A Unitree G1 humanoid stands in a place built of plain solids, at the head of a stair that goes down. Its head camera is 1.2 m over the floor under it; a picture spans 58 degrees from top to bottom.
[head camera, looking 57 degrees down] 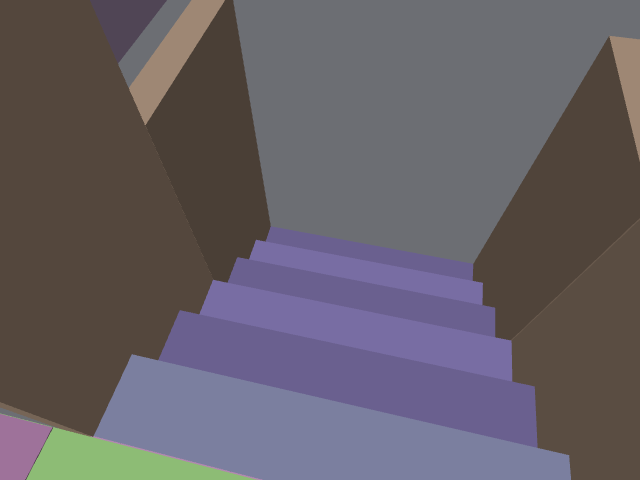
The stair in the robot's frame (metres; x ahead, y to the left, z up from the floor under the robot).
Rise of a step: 0.18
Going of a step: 0.22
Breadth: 1.20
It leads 13 degrees to the right of straight ahead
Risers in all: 6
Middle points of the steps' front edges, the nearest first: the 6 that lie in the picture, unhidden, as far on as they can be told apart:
0.27 -0.05 0.00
0.48 -0.09 -0.18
0.70 -0.14 -0.37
0.92 -0.19 -0.55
1.13 -0.24 -0.73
1.35 -0.29 -0.92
